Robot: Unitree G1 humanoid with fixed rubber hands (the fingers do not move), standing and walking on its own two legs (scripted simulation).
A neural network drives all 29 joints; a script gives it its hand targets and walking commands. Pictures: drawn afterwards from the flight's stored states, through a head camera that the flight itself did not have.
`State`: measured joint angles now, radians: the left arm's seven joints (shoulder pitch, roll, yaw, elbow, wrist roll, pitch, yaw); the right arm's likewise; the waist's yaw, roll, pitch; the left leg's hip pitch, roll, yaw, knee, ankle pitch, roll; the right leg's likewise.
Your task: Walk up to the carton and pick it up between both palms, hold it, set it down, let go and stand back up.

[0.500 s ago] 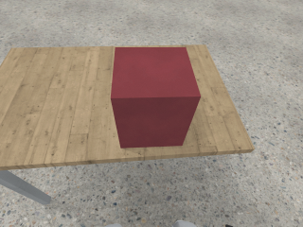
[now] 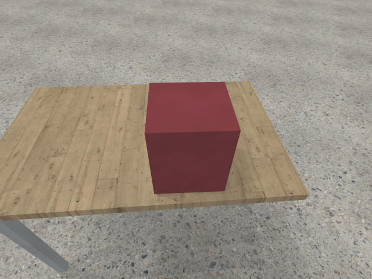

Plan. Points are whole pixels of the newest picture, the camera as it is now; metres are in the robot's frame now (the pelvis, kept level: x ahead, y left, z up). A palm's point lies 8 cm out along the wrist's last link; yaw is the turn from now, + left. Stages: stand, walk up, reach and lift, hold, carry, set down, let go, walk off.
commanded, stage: walk up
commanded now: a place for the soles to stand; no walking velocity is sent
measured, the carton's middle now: (188, 139) +0.50 -0.02 +0.01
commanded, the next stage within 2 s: reach and lift in 1.38 s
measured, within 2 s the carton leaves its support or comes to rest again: neither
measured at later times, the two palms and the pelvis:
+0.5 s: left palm out of the picture +0.03 +0.25 -0.14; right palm out of the picture +0.05 -0.27 -0.13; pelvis +0.02 -0.02 +0.00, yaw +2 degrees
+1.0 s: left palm out of the picture +0.04 +0.22 -0.14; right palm out of the picture +0.11 -0.29 -0.13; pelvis +0.03 -0.04 -0.01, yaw +8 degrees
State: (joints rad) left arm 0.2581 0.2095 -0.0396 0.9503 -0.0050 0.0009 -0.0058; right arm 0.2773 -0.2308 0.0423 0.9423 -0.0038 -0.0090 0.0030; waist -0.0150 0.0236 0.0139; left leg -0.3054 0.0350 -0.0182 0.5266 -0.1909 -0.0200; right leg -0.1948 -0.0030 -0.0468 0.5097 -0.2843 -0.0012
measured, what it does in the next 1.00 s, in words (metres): shifts its weight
